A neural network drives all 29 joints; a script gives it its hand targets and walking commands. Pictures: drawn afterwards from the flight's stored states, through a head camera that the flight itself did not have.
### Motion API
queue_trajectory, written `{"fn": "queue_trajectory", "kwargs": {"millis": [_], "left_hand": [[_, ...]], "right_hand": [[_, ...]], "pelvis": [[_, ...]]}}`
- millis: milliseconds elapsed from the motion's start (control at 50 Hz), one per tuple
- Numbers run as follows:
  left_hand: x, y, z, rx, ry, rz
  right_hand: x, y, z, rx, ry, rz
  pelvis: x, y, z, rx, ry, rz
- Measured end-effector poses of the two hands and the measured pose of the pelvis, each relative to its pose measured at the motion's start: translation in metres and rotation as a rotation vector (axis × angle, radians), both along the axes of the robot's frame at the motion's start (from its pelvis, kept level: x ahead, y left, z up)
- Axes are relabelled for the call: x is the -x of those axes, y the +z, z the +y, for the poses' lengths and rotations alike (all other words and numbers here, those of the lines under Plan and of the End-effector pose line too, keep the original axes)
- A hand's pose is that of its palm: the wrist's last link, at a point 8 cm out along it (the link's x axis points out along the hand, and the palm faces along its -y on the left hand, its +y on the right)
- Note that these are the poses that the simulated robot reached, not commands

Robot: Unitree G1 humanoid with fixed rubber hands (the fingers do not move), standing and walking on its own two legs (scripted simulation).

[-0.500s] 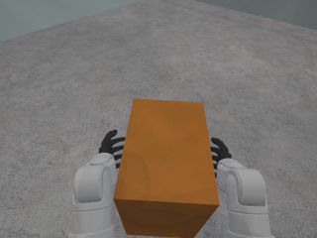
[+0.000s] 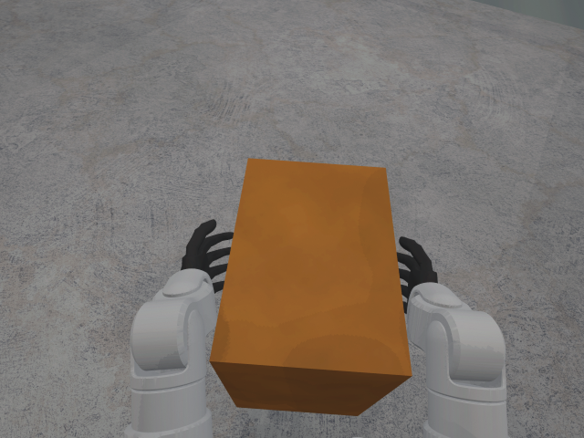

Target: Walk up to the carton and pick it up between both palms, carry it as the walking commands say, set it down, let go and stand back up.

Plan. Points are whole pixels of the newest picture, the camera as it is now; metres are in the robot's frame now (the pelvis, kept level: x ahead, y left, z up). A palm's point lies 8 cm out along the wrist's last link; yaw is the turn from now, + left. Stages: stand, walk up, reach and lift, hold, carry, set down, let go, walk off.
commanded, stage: carry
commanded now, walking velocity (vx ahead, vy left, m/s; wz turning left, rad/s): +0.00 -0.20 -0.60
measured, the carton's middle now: (306, 295) +0.32 +0.01 +0.01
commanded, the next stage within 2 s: hold in 1.88 s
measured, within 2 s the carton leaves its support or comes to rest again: neither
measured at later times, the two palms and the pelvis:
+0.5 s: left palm (324, 301) +0.28 -0.01 +0.08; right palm (563, 352) +0.23 -0.27 +0.08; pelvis -0.03 -0.10 +0.01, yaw -9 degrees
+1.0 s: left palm (407, 344) +0.22 -0.09 +0.11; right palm out of the picture +0.17 -0.35 +0.10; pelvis -0.08 -0.17 +0.01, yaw -11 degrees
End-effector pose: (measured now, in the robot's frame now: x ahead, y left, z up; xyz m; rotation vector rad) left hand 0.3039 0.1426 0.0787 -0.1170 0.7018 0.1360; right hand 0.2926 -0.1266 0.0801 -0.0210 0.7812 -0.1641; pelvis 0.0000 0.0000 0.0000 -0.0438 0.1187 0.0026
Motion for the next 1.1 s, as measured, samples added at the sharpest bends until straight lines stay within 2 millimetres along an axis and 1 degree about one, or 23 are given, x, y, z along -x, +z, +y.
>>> {"fn": "queue_trajectory", "kwargs": {"millis": [60, 100, 180, 300, 400, 460, 520, 580, 660, 740, 800, 880, 1020, 1100], "left_hand": [[-0.007, -0.001, -0.038, -0.024, -0.029, -0.017], [-0.008, -0.002, -0.061, -0.046, -0.056, -0.007], [-0.004, -0.004, -0.091, -0.056, -0.083, 0.030], [0.003, -0.009, -0.122, -0.013, -0.120, 0.029], [0.013, -0.012, -0.137, 0.026, -0.145, 0.015], [0.019, -0.007, -0.145, -0.002, -0.160, 0.022], [0.022, 0.000, -0.157, -0.017, -0.173, 0.018], [0.026, 0.003, -0.173, -0.022, -0.180, 0.009], [0.032, 0.007, -0.199, -0.044, -0.183, -0.005], [0.042, 0.013, -0.221, -0.070, -0.191, -0.001], [0.050, 0.018, -0.231, -0.071, -0.191, -0.006], [0.060, 0.022, -0.237, -0.071, -0.200, -0.026], [0.082, 0.029, -0.231, -0.073, -0.193, -0.041], [0.093, 0.030, -0.227, -0.074, -0.191, -0.031]], "right_hand": [[0.001, -0.008, -0.037, -0.024, -0.030, -0.018], [0.007, -0.015, -0.059, -0.044, -0.055, -0.006], [0.018, -0.019, -0.088, -0.052, -0.079, 0.030], [0.035, -0.012, -0.118, -0.009, -0.117, 0.028], [0.049, -0.003, -0.132, 0.034, -0.137, 0.016], [0.057, -0.001, -0.140, 0.010, -0.149, 0.022], [0.064, 0.001, -0.152, -0.004, -0.163, 0.019], [0.071, 0.002, -0.167, -0.011, -0.171, 0.010], [0.077, -0.001, -0.193, -0.032, -0.174, -0.004], [0.089, -0.001, -0.215, -0.057, -0.181, -0.001], [0.097, 0.003, -0.224, -0.058, -0.181, -0.007], [0.109, 0.007, -0.230, -0.058, -0.190, -0.027], [0.127, 0.016, -0.225, -0.053, -0.177, -0.040], [0.137, 0.017, -0.221, -0.046, -0.171, -0.029]], "pelvis": [[-0.003, -0.009, -0.027, -0.015, -0.028, -0.012], [-0.001, -0.010, -0.040, -0.020, -0.047, -0.022], [0.006, -0.002, -0.061, -0.053, -0.071, -0.026], [0.017, 0.000, -0.082, -0.036, -0.107, -0.027], [0.025, -0.003, -0.093, -0.017, -0.135, -0.040], [0.029, 0.003, -0.098, 0.003, -0.151, -0.042], [0.034, 0.006, -0.106, 0.011, -0.164, -0.040], [0.039, 0.006, -0.118, 0.005, -0.172, -0.043], [0.044, 0.002, -0.142, -0.023, -0.177, -0.047], [0.055, 0.007, -0.160, -0.042, -0.182, -0.046], [0.062, 0.010, -0.169, -0.054, -0.183, -0.045], [0.071, 0.008, -0.172, -0.043, -0.191, -0.049], [0.085, 0.009, -0.172, -0.044, -0.191, -0.076], [0.091, 0.009, -0.169, -0.042, -0.191, -0.086]]}}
